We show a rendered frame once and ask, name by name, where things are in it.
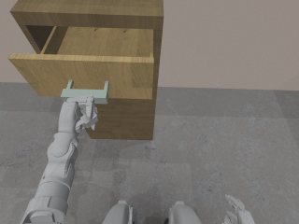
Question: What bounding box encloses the right robot shin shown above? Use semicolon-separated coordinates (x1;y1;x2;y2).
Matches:
175;201;184;205

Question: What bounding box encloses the drawer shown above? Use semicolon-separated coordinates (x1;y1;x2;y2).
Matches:
8;26;154;100

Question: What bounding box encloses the right robot hand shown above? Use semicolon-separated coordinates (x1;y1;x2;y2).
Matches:
221;194;256;224

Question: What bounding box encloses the robot left forearm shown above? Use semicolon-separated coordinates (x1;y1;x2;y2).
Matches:
20;132;78;224

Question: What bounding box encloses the left robot shin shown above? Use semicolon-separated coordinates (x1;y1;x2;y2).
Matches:
118;200;127;204

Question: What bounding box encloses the handle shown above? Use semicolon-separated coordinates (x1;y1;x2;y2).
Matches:
60;79;109;105

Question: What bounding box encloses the robot shin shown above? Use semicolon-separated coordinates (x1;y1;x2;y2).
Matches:
118;200;127;204
175;201;184;205

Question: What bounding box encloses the cabinet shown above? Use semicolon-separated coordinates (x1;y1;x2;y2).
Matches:
9;0;164;141

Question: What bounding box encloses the left robot hand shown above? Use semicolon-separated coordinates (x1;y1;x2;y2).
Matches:
58;94;99;137

